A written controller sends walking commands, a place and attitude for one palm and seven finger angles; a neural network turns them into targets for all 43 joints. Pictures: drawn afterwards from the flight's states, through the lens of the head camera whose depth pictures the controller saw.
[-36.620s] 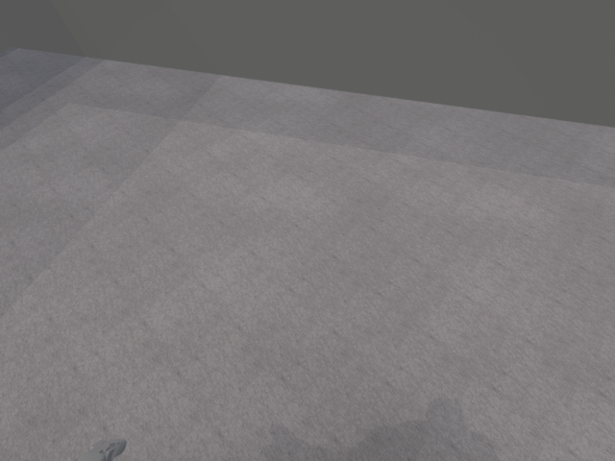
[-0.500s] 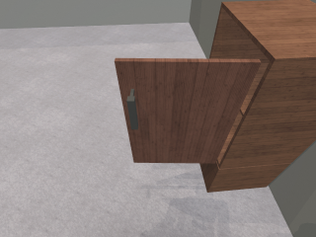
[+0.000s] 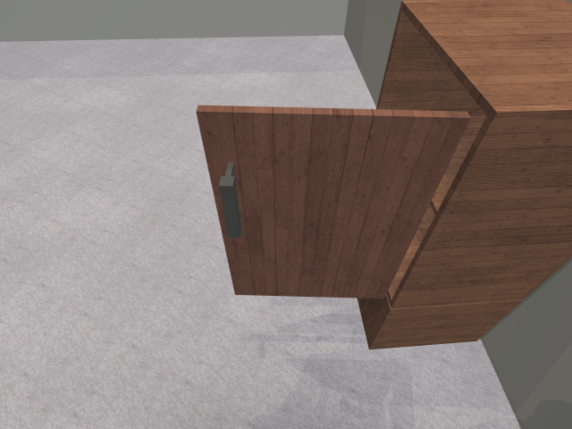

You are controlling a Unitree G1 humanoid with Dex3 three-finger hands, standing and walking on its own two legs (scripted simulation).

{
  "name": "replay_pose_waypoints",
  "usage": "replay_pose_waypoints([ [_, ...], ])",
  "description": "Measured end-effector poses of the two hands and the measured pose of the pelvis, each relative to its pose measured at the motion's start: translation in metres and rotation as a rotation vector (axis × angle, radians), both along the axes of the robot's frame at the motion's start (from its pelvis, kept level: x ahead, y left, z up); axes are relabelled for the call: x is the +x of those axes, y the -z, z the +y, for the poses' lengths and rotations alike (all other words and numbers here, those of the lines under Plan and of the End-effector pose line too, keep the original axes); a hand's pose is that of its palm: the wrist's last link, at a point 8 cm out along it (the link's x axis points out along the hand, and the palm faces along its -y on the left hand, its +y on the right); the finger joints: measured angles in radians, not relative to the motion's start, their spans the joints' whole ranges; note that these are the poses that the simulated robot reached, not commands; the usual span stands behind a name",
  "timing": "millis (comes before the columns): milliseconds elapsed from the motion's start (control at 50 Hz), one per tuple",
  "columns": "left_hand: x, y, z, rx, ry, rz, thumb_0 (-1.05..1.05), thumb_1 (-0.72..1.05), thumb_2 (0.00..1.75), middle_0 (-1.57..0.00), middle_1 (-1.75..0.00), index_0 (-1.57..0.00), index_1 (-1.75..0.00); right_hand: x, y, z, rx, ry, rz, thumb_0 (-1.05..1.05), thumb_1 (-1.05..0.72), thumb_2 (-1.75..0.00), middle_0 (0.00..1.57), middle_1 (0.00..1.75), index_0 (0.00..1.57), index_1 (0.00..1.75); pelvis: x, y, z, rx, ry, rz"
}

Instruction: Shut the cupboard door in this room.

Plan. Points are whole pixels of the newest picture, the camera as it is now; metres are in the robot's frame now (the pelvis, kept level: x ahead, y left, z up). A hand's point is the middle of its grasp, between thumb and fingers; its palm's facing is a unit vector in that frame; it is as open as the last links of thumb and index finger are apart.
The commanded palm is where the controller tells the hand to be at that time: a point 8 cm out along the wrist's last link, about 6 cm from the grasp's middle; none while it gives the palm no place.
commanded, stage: look again from close up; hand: left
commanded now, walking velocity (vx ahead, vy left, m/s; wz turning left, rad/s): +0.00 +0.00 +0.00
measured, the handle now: (232, 200) +0.49 +0.13 +0.01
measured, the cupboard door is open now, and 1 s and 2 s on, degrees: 84 84 84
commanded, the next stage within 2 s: raise the hand and make a fist in 0.52 s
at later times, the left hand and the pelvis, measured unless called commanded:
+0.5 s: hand out of the picture -0.01 +0.14 -0.18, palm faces +0.02 -0.99 -0.16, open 7.3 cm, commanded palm none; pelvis +0.00 -0.02 +0.00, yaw +0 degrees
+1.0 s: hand (222, 411) +0.16 +0.10 -0.04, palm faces -0.02 -1.00 +0.08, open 6.3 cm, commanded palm +0.11 +0.18 -0.05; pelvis -0.04 -0.05 -0.06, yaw +2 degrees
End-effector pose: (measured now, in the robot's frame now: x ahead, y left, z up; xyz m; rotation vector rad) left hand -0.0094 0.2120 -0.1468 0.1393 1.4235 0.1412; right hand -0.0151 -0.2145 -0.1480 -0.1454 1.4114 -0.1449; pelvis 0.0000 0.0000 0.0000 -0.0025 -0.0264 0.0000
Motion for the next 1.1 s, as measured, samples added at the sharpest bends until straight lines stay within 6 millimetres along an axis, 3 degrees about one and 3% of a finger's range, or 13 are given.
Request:
replay_pose_waypoints([
  [640, -0.010, 0.001, -0.031, -0.018, -0.008, 0.021, 0.01, 0.92, 0.90, -0.20, -0.30, -0.20, -0.30, 0.000, -0.001, -0.015, 0.016, 0.005, 0.020, 0.01, -0.91, -0.90, 0.20, 0.30, 0.19, 0.29, 0.005, -0.001, -0.022, -0.001, -0.003, 0.015],
  [680, 0.011, -0.013, -0.014, 0.037, -0.079, -0.099, 0.04, 0.95, 0.89, -0.21, -0.30, -0.21, -0.30, 0.010, -0.006, -0.023, -0.026, -0.001, -0.087, 0.01, -0.91, -0.90, 0.20, 0.30, 0.20, 0.29, 0.002, 0.002, -0.025, 0.006, -0.004, 0.020],
  [760, 0.095, -0.080, 0.009, 0.152, -0.091, -0.623, 0.06, 0.97, 0.89, -0.22, -0.32, -0.22, -0.32, 0.044, -0.013, -0.050, -0.067, -0.025, -0.362, 0.02, -0.92, -0.90, 0.20, 0.30, 0.20, 0.29, 0.001, 0.008, -0.026, 0.017, -0.033, 0.029],
  [840, 0.171, -0.139, -0.008, 0.108, -0.008, -1.075, 0.04, 0.95, 0.90, -0.25, -0.36, -0.25, -0.36, 0.092, -0.019, -0.072, -0.085, -0.086, -0.591, 0.02, -0.92, -0.90, 0.20, 0.30, 0.20, 0.29, -0.013, 0.019, -0.026, 0.008, -0.064, 0.077],
  [900, 0.191, -0.149, -0.036, -0.063, 0.032, -1.339, 0.03, 0.94, 0.90, -0.29, -0.40, -0.29, -0.40, 0.127, -0.036, -0.083, -0.111, -0.124, -0.734, 0.02, -0.91, -0.90, 0.20, 0.30, 0.20, 0.29, -0.024, 0.034, -0.035, 0.022, -0.044, 0.143],
  [960, 0.171, -0.128, -0.056, -0.209, 0.079, -1.445, 0.01, 0.93, 0.90, -0.34, -0.46, -0.34, -0.46, 0.156, -0.054, -0.088, -0.135, -0.189, -0.835, 0.02, -0.91, -0.90, 0.20, 0.30, 0.19, 0.29, -0.032, 0.050, -0.045, 0.031, -0.028, 0.181],
  [1000, 0.147, -0.103, -0.059, -0.220, 0.105, -1.398, 0.01, 0.92, 0.90, -0.38, -0.49, -0.38, -0.49, 0.174, -0.060, -0.090, -0.150, -0.235, -0.884, 0.02, -0.91, -0.90, 0.20, 0.30, 0.19, 0.29, -0.037, 0.062, -0.050, 0.029, -0.030, 0.198],
  [1060, 0.104, -0.070, -0.044, -0.147, 0.079, -1.254, 0.01, 0.91, 0.89, -0.44, -0.55, -0.44, -0.55, 0.197, -0.058, -0.086, -0.146, -0.297, -0.935, 0.01, -0.91, -0.90, 0.20, 0.30, 0.19, 0.29, -0.044, 0.078, -0.054, 0.018, -0.040, 0.218],
  [1100, 0.081, -0.064, -0.028, -0.056, 0.036, -1.214, 0.02, 0.90, 0.89, -0.47, -0.59, -0.48, -0.59, 0.208, -0.049, -0.077, -0.126, -0.331, -0.958, 0.01, -0.91, -0.90, 0.20, 0.30, 0.19, 0.29, -0.049, 0.087, -0.055, 0.005, -0.052, 0.231],
])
